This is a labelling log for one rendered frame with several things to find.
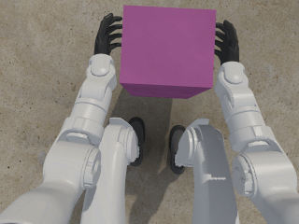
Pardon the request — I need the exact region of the robot right hand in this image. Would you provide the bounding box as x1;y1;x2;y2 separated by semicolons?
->
214;20;239;65

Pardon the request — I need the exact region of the robot left hand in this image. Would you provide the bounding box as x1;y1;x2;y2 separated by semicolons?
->
93;12;122;56

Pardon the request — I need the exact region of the right robot forearm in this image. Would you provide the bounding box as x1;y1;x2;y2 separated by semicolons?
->
214;61;298;187

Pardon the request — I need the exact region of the carton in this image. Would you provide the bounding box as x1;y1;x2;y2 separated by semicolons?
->
120;5;217;99

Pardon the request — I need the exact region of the robot left shin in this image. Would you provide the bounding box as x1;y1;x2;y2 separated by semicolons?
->
95;118;140;162

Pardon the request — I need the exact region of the robot right upper arm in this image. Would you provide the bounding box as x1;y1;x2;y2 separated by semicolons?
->
232;150;299;224

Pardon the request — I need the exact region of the robot right thigh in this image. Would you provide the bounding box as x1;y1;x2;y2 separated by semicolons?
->
182;124;240;224

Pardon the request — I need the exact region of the robot left upper arm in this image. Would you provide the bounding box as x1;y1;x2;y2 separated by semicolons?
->
0;140;102;224

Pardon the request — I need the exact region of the left robot forearm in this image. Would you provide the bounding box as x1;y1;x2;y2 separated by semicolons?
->
43;53;117;179

